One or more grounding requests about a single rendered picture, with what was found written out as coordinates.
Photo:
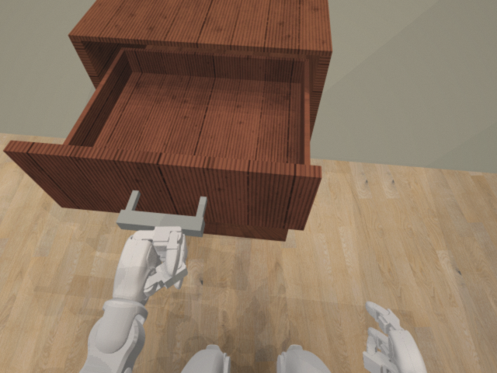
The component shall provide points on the right robot thigh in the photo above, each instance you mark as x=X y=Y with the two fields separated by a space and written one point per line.
x=300 y=361

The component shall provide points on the cabinet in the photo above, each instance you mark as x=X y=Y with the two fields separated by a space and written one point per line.
x=270 y=28

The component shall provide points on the left robot thigh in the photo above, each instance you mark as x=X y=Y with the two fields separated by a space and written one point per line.
x=208 y=361

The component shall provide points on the drawer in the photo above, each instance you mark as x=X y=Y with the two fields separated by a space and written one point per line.
x=180 y=125

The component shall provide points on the right robot hand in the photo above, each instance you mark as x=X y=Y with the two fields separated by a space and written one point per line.
x=399 y=352

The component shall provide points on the left robot hand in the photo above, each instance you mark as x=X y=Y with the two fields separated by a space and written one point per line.
x=163 y=250

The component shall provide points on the robot thigh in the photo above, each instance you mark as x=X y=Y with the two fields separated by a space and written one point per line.
x=300 y=361
x=208 y=361

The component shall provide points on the left robot forearm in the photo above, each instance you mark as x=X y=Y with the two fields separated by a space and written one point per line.
x=117 y=338

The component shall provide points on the handle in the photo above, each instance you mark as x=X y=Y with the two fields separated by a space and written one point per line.
x=129 y=219

